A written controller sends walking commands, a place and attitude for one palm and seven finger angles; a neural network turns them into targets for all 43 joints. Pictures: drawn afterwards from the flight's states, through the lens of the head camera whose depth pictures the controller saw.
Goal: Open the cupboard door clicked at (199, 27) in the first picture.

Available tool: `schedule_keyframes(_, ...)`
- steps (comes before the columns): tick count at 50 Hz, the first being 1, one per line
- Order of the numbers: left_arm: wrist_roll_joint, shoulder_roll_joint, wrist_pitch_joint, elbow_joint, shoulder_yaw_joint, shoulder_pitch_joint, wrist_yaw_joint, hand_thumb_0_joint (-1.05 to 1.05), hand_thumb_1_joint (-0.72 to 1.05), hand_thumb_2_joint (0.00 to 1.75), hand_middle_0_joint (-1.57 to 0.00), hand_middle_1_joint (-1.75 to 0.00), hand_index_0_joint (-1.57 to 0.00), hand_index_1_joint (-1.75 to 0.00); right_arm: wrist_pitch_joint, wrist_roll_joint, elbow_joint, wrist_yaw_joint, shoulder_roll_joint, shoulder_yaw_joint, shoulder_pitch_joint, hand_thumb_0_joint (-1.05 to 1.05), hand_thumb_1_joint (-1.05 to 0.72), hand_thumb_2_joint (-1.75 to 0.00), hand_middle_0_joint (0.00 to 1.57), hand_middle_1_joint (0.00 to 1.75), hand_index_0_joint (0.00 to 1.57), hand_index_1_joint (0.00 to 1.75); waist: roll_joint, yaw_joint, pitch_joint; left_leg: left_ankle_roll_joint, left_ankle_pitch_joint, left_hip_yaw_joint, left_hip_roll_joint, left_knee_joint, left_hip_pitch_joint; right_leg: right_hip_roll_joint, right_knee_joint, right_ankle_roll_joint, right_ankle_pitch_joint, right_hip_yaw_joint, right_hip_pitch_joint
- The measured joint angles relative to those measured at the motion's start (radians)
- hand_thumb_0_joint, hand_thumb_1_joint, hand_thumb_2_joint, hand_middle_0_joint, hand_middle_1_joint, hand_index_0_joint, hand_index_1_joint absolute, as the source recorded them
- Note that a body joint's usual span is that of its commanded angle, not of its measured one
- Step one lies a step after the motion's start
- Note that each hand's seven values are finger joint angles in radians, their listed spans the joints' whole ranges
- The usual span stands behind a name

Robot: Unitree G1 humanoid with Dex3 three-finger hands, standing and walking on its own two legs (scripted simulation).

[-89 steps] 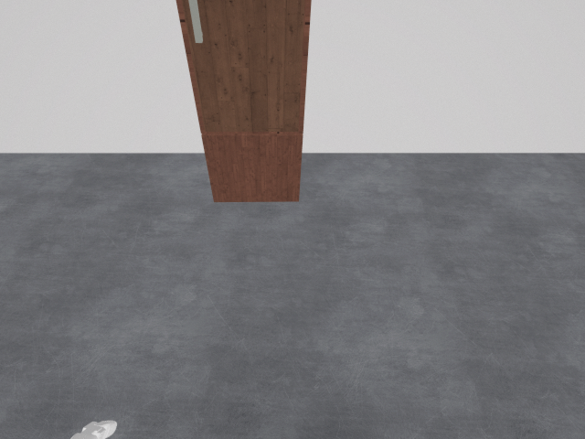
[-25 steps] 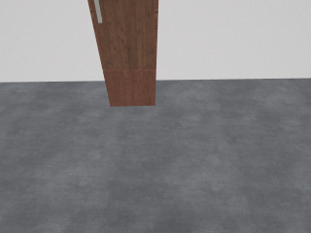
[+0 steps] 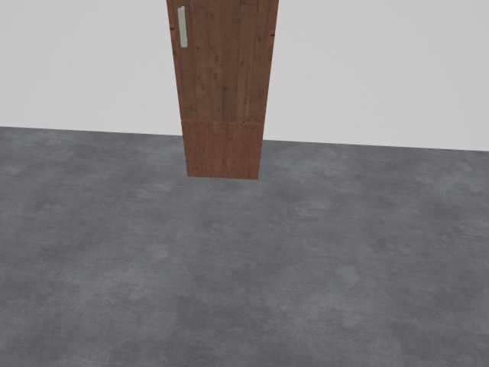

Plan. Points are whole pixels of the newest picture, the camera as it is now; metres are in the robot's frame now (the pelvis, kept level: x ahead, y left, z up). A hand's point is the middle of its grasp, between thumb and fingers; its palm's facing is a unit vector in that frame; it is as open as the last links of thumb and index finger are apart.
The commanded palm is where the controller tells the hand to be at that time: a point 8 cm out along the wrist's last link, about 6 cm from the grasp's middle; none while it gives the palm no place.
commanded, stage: walk to a spot facing it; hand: left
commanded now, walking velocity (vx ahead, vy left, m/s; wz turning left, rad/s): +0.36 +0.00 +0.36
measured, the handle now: (183, 26) +1.24 +0.31 +0.08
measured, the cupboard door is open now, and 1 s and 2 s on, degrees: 0 0 0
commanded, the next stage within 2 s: turn to face it in 0.76 s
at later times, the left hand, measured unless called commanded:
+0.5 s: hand (157, 308) +0.28 +0.20 -0.18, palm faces +0.03 -0.99 -0.15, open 7.4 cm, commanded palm none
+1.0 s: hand (159, 293) +0.32 +0.21 -0.19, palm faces +0.33 -0.92 -0.19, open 7.3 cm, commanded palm none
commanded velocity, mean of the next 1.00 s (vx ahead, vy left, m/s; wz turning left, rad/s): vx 0.25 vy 0.00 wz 0.19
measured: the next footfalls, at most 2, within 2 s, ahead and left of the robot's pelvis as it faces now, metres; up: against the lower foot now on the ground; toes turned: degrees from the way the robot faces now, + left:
right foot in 0.56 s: +0.39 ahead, -0.08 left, +0.00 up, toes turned -2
left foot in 1.02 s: +0.50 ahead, +0.18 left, +0.00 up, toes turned +24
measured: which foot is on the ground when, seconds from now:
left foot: down 0.00-0.58, up 0.60-1.00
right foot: down 0.00-0.08, up 0.10-0.54, down 0.56-1.00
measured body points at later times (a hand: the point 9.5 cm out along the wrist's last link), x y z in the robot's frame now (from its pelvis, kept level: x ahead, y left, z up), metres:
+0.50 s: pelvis +0.19 +0.02 -0.01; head +0.22 +0.03 +0.44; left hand +0.28 +0.25 -0.16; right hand +0.07 -0.17 -0.15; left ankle +0.02 +0.12 -0.74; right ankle +0.33 -0.09 -0.71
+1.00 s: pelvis +0.40 +0.04 -0.01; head +0.42 +0.07 +0.44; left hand +0.30 +0.26 -0.17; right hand +0.58 -0.16 -0.14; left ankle +0.47 +0.17 -0.73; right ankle +0.35 -0.08 -0.74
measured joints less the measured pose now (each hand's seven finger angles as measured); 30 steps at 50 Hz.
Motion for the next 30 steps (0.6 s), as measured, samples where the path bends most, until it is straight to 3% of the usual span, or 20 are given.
schedule_keyframes(4,-0.001,-0.023,-0.002,0.014,0.009,0.064,-0.003,0.00,0.91,0.90,-0.20,-0.30,-0.20,-0.30,-0.028,0.005,-0.017,0.008,0.035,-0.008,0.054,0.00,-0.90,-0.90,0.20,0.30,0.20,0.30,-0.022,-0.006,0.021,0.008,0.085,0.043,0.004,-0.096,0.010,-0.038,0.068,0.023,-0.070,-0.026,0.010)
schedule_keyframes(7,-0.002,-0.037,0.022,0.039,0.014,0.094,-0.003,0.01,0.91,0.90,-0.20,-0.30,-0.20,-0.30,-0.056,0.001,-0.022,-0.005,0.065,-0.016,0.090,0.00,-0.90,-0.90,0.20,0.30,0.20,0.30,-0.037,-0.009,0.029,0.036,0.101,0.065,-0.020,-0.085,0.028,-0.048,0.378,0.005,-0.179,-0.003,-0.111)
schedule_keyframes(9,0.003,-0.045,0.025,0.050,0.019,0.097,-0.007,0.01,0.91,0.90,-0.20,-0.30,-0.20,-0.30,-0.065,0.003,-0.019,-0.013,0.088,-0.016,0.124,0.00,-0.90,-0.90,0.20,0.30,0.20,0.30,-0.035,-0.020,0.028,0.045,0.093,0.063,-0.030,-0.137,0.068,-0.046,0.545,-0.003,-0.152,-0.006,-0.202)
schedule_keyframes(12,0.006,-0.050,0.012,0.041,0.025,0.070,-0.014,0.01,0.91,0.90,-0.20,-0.30,-0.20,-0.30,-0.080,0.006,0.003,-0.023,0.124,-0.010,0.173,0.00,-0.90,-0.90,0.20,0.30,0.20,0.30,-0.031,-0.030,0.041,0.047,0.126,0.041,-0.045,-0.246,0.140,-0.062,0.637,0.006,-0.060,-0.018,-0.310)
schedule_keyframes(19,0.001,-0.072,-0.002,-0.010,0.033,-0.033,-0.016,0.01,0.91,0.90,-0.19,-0.30,-0.19,-0.30,-0.099,0.011,0.060,-0.037,0.182,-0.007,0.246,0.00,-0.90,-0.90,0.20,0.30,0.20,0.30,-0.023,-0.036,0.068,0.042,0.127,0.008,-0.057,-0.399,0.291,-0.101,0.543,0.032,0.070,-0.024,-0.458)
schedule_keyframes(25,-0.007,-0.096,-0.009,-0.042,0.031,-0.136,-0.019,0.01,0.91,0.90,-0.19,-0.30,-0.19,-0.30,-0.103,0.004,0.076,-0.043,0.180,-0.014,0.261,0.00,-0.90,-0.90,0.20,0.30,0.20,0.30,-0.005,-0.069,0.092,0.014,0.037,0.002,-0.044,-0.410,0.397,-0.073,0.264,0.002,0.102,-0.069,-0.417)
schedule_keyframes(28,-0.002,-0.105,-0.041,-0.069,0.031,-0.168,-0.019,0.01,0.91,0.90,-0.19,-0.30,-0.19,-0.30,-0.096,0.006,0.086,-0.041,0.170,-0.022,0.269,0.00,-0.90,-0.90,0.20,0.30,0.20,0.30,0.015,-0.070,0.099,-0.001,-0.071,-0.012,-0.019,-0.243,0.381,-0.034,0.170,-0.044,0.154,-0.092,-0.330)
schedule_keyframes(30,0.002,-0.114,-0.072,-0.082,0.033,-0.181,-0.012,0.01,0.91,0.90,-0.19,-0.30,-0.20,-0.30,-0.082,0.015,0.088,-0.035,0.160,-0.026,0.242,0.00,-0.90,-0.90,0.20,0.30,0.20,0.30,0.028,-0.062,0.114,0.015,-0.077,-0.033,-0.005,0.132,0.235,-0.032,0.243,-0.067,0.111,-0.117,-0.320)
